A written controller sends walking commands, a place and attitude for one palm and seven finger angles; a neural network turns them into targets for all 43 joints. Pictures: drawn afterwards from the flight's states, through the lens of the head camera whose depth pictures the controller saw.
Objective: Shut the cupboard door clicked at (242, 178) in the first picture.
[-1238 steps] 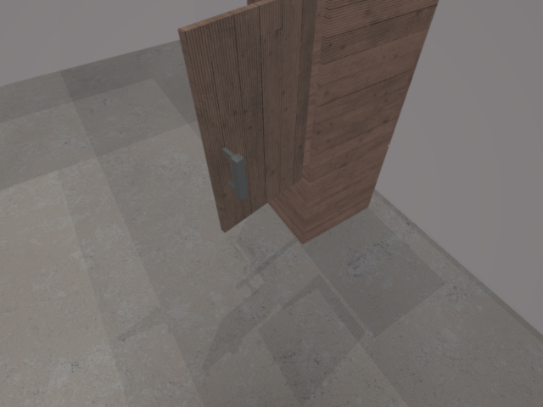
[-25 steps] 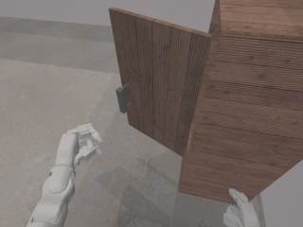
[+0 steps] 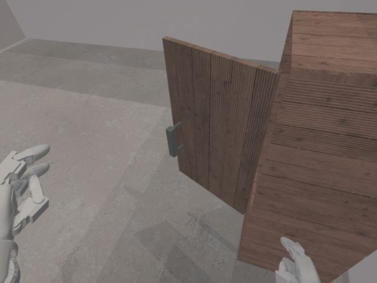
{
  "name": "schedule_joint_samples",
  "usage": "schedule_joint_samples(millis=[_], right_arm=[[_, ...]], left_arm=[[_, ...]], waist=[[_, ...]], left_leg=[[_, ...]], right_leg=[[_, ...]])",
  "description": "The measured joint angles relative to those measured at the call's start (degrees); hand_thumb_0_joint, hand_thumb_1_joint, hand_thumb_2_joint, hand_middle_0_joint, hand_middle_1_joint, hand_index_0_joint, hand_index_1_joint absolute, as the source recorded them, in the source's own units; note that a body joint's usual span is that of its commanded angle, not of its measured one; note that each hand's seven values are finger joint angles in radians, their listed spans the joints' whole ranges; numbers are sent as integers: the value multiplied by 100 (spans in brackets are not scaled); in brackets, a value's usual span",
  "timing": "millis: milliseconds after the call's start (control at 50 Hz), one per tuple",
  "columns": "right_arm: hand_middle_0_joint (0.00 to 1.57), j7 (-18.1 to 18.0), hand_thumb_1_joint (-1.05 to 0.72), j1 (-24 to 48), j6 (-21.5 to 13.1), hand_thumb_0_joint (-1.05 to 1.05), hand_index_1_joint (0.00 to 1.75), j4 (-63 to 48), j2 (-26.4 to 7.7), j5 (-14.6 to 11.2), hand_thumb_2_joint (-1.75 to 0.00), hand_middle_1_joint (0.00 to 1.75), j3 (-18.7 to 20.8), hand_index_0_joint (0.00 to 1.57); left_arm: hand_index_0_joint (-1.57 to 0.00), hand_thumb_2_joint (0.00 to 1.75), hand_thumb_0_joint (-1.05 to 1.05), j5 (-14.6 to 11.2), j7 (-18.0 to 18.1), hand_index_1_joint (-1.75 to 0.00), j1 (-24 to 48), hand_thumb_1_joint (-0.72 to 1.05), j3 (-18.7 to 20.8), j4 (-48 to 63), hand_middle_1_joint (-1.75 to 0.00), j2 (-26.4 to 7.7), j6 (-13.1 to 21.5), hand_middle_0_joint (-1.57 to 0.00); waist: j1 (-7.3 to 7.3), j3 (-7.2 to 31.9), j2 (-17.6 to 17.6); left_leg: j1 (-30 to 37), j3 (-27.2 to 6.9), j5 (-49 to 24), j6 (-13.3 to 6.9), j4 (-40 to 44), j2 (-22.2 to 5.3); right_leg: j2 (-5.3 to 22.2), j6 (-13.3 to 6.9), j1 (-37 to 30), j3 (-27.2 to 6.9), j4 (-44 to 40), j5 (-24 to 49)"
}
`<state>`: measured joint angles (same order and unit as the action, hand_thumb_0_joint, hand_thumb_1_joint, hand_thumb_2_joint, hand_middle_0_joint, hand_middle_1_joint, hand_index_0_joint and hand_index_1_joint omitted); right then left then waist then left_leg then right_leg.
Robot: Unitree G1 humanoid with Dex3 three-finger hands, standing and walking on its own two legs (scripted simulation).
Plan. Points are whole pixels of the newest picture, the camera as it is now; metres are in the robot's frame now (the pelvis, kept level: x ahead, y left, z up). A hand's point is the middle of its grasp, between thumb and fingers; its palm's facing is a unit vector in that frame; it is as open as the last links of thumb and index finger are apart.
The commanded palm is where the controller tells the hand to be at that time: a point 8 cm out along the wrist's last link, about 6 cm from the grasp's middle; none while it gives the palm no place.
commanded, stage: draw the hand back to the body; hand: left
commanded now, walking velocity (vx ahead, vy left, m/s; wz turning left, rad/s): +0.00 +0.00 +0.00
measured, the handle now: (176, 139) +0.62 +0.14 -0.10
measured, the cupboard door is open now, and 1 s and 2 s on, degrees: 67 67 67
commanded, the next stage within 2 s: step back with the hand held close in 0.38 s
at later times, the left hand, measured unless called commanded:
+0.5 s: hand (49, 201) +0.19 +0.25 +0.17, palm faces +0.45 -0.79 -0.42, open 7.4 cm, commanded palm +0.14 +0.29 +0.17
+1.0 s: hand (22, 213) +0.16 +0.28 +0.17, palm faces +0.37 -0.77 -0.51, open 7.4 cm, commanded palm +0.10 +0.31 +0.17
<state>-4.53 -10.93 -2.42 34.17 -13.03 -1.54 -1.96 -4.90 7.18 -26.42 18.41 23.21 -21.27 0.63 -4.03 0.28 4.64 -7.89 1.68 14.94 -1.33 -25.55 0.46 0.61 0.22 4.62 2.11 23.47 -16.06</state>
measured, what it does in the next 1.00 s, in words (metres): shifts its weight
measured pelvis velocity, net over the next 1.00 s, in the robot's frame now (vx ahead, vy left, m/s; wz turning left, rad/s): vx -0.05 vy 0.02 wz -0.03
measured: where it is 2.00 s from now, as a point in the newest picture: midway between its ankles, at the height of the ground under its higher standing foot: outside the picture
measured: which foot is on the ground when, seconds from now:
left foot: down 0.00-1.00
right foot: down 0.00-1.00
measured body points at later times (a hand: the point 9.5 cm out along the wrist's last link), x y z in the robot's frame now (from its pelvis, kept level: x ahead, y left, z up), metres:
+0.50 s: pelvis -0.01 -0.01 +0.00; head -0.03 -0.04 +0.45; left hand +0.16 +0.29 +0.19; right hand +0.18 -0.24 -0.09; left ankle -0.01 +0.10 -0.74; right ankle -0.04 -0.12 -0.74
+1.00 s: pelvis -0.05 +0.02 -0.01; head -0.03 +0.02 +0.44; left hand +0.14 +0.32 +0.19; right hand +0.13 -0.23 -0.08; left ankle -0.01 +0.10 -0.74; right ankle -0.04 -0.12 -0.74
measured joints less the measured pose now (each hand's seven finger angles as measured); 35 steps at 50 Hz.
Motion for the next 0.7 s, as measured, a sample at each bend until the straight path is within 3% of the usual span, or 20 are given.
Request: schedule_joint_samples(millis=[100,260,460,600,700], right_arm=[[20,12,-91,-17,-56,1,30,81,-47,-9,-90,30,89,20],[20,-45,-91,-20,-132,1,30,183,-42,23,-90,30,112,20],[20,-73,-91,-23,-315,1,30,200,-20,26,-90,30,135,20],[20,-6,-91,56,-93,1,30,87,-90,27,-90,30,160,20],[21,-22,-91,117,164,1,30,79,-166,19,-90,30,270,20]], left_arm=[[-32,90,1,-2,12,-42,-182,90,293,80,-43,-22,186,-32],[-23,90,1,28,-18,-32,35,90,23,-338,-33,267,124,-23],[-21,90,2,48,-20,-30,-39,89,98,-16,-31,65,323,-21],[-21,90,1,58,-64,-30,-29,89,347,-259,-30,22,593,-21],[-21,90,1,79,-45,-30,-252,89,299,-206,-30,11,712,-21]], waist=[[-18,2,68],[0,-105,-30],[84,-52,-34],[192,15,112],[287,14,49]], left_leg=[[35,-5,-31,5,40,10],[30,-20,-121,39,103,-13],[123,14,-68,95,77,-102],[-301,-39,-38,79,-135,-159],[-641,5,-16,19,-267,-97]], right_leg=[[10,-4,-11,6,17,-3],[-13,-51,41,20,60,20],[-102,-99,-71,-18,-5,40],[-158,-97,227,34,-30,114],[-88,-26,598,-5,146,92]])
